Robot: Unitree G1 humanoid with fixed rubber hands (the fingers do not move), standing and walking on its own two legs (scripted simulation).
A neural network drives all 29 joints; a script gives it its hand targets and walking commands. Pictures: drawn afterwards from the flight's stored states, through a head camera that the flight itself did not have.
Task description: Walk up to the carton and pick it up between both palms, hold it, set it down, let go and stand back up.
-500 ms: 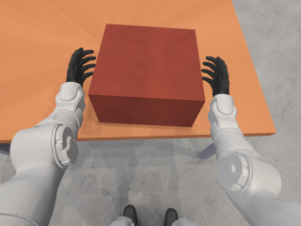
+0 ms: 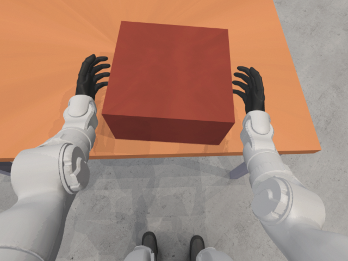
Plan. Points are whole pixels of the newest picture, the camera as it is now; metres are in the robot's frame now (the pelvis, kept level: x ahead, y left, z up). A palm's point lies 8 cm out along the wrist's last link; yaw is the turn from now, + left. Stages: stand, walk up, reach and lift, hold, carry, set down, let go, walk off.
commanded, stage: set down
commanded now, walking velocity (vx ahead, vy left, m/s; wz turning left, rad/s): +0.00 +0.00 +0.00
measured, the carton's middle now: (171, 84) +0.54 +0.00 -0.05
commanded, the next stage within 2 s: none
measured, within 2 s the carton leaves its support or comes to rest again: neither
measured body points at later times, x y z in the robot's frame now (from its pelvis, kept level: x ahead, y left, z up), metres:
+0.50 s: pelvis +0.00 +0.00 +0.00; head +0.15 +0.02 +0.42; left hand +0.49 +0.20 +0.02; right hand +0.45 -0.18 +0.01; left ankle +0.01 +0.10 -0.73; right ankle -0.02 -0.12 -0.73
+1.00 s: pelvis -0.01 +0.01 -0.03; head +0.14 +0.03 +0.39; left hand +0.52 +0.20 +0.03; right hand +0.48 -0.19 +0.02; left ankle +0.01 +0.10 -0.73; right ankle -0.02 -0.12 -0.73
